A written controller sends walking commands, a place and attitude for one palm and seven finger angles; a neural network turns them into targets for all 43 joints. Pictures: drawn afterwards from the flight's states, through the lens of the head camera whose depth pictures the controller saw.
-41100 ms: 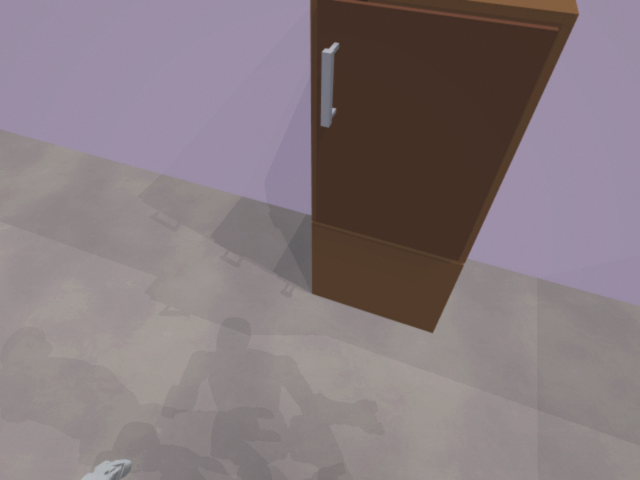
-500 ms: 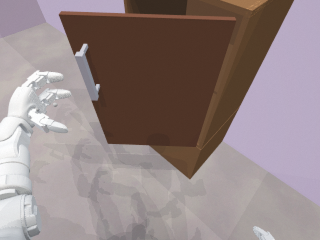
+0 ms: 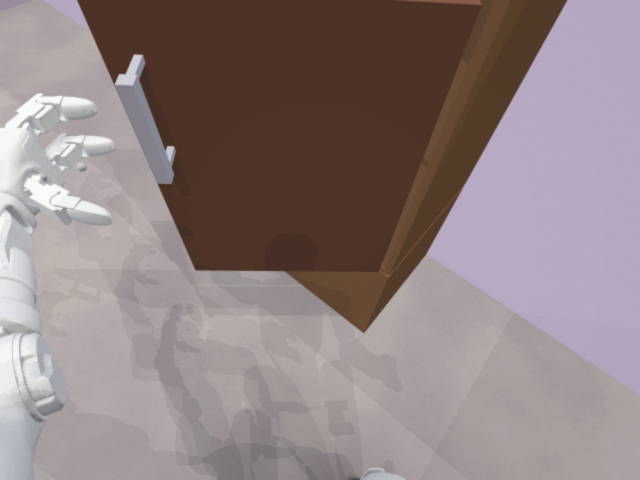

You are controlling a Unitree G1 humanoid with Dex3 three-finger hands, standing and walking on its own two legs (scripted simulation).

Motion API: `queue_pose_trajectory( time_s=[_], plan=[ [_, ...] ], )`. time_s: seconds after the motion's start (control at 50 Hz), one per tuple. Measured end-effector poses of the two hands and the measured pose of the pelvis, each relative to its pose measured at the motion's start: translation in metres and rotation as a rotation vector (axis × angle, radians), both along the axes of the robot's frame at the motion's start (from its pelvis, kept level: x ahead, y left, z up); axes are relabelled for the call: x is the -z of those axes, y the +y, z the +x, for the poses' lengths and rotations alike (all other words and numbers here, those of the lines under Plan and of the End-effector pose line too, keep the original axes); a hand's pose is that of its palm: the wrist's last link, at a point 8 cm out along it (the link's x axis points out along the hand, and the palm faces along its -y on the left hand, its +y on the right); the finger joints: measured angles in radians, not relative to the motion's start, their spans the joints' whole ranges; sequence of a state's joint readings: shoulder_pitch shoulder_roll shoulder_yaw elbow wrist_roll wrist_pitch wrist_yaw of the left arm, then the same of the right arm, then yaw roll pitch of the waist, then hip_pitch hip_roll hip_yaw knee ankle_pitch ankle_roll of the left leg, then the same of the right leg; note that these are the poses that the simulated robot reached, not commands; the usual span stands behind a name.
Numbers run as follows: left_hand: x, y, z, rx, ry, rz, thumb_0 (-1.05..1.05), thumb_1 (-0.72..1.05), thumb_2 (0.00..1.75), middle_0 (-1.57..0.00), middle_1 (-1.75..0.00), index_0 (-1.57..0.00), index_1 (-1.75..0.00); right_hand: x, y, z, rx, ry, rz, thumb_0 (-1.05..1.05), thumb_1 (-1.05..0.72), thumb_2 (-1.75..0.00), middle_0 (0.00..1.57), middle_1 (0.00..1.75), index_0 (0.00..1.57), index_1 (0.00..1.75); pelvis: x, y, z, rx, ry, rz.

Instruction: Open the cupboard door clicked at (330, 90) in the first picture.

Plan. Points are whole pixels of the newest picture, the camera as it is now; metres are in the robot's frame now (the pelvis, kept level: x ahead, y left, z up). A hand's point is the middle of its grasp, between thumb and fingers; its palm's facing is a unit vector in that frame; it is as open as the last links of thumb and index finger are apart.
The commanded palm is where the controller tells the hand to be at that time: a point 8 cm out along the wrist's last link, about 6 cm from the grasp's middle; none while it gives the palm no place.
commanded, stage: move the hooked fingers beside the handle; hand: left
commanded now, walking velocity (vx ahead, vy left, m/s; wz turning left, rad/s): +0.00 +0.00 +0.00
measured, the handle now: (152, 124) +0.53 +0.21 +0.12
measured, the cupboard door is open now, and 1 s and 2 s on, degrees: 41 41 41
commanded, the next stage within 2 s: slide the fingers in behind the handle in 1.18 s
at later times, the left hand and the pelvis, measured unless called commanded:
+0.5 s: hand (96, 150) +0.48 +0.26 +0.12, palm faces -0.03 -1.00 -0.01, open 14.0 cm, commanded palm +0.45 +0.31 +0.12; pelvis +0.01 +0.00 +0.00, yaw -2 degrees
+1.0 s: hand (94, 158) +0.47 +0.26 +0.12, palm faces -0.02 -1.00 -0.02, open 14.0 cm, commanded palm +0.45 +0.31 +0.12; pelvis +0.00 -0.01 -0.01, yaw +0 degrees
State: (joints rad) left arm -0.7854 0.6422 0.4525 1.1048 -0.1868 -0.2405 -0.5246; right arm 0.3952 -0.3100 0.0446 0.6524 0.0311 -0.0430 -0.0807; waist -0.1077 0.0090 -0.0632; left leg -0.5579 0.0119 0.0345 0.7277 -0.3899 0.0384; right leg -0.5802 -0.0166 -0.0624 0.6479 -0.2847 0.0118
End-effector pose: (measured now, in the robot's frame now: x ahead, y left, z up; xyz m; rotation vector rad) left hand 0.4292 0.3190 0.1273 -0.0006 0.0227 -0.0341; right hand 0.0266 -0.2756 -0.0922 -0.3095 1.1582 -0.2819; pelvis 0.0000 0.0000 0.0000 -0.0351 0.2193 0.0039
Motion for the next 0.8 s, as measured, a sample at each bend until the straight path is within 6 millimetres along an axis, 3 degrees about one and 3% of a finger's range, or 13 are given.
queue_pose_trajectory(
  time_s=[0.28, 0.44, 0.62, 0.8],
  plan=[
    [-0.003, -0.006, 0.037, -0.014, -0.003, 0.010, -0.02, -0.50, 0.30, -0.30, -1.20, -0.30, -1.20, 0.004, 0.011, -0.027, 0.059, 0.097, 0.024, 0.01, -0.90, -0.90, 0.21, 0.30, 0.20, 0.30, 0.004, 0.003, 0.004, 0.015, 0.046, -0.006],
    [0.001, -0.005, 0.037, -0.002, -0.001, 0.025, -0.02, -0.50, 0.30, -0.30, -1.20, -0.30, -1.20, 0.004, 0.011, -0.036, 0.087, 0.144, 0.040, 0.01, -0.90, -0.90, 0.21, 0.30, 0.20, 0.30, 0.003, 0.002, 0.010, 0.025, 0.058, -0.007],
    [0.008, -0.004, 0.021, -0.031, 0.004, -0.006, -0.02, -0.50, 0.30, -0.30, -1.20, -0.30, -1.20, 0.003, 0.004, -0.015, 0.064, 0.093, 0.038, 0.01, -0.90, -0.90, 0.21, 0.30, 0.20, 0.30, 0.002, -0.003, 0.010, 0.017, 0.035, -0.007],
    [-0.006, -0.006, 0.015, -0.019, -0.024, -0.002, -0.02, -0.51, 0.30, -0.30, -1.20, -0.30, -1.20, 0.003, -0.001, 0.009, 0.019, 0.025, 0.026, 0.01, -0.90, -0.90, 0.20, 0.30, 0.20, 0.30, 0.003, -0.006, 0.005, 0.005, 0.022, -0.007]
  ],
)
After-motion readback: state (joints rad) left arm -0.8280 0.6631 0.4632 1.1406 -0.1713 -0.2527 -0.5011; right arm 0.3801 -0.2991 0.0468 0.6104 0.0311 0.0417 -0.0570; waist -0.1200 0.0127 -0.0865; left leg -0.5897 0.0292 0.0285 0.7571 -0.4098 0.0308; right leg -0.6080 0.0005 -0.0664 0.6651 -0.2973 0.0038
